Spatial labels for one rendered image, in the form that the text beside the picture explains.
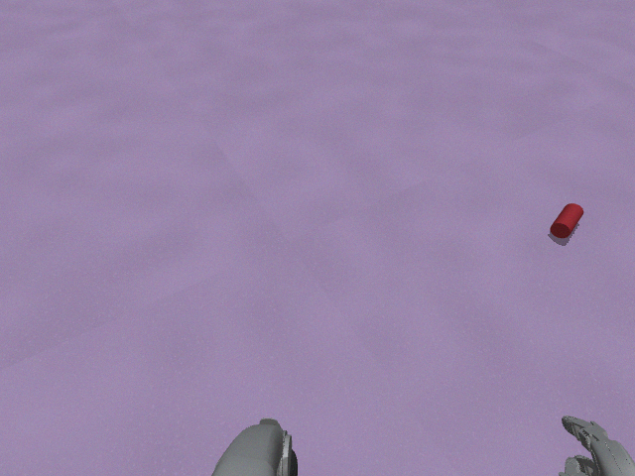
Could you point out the can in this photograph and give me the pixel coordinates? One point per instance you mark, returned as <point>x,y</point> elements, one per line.
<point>567,220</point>

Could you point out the right robot hand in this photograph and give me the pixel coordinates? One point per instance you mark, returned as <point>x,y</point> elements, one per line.
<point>609,457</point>

